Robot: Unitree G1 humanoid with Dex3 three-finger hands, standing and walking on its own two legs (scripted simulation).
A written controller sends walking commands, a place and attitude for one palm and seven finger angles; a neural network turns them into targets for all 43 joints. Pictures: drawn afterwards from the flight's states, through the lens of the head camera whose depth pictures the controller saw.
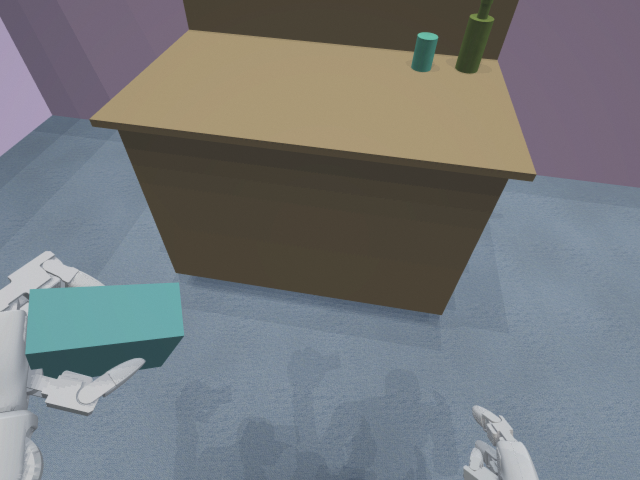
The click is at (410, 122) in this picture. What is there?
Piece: table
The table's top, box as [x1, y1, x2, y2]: [89, 30, 536, 181]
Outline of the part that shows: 89,119 92,126 531,181 536,174 497,60 482,58 478,70 475,73 468,74 462,73 455,69 454,66 457,56 434,54 431,69 427,72 418,72 410,67 413,52 188,30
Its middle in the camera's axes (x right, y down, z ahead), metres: +0.00 -0.42 +1.09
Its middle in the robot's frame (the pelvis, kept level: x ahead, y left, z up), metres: +1.10 +0.06 -0.04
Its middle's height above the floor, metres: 0.73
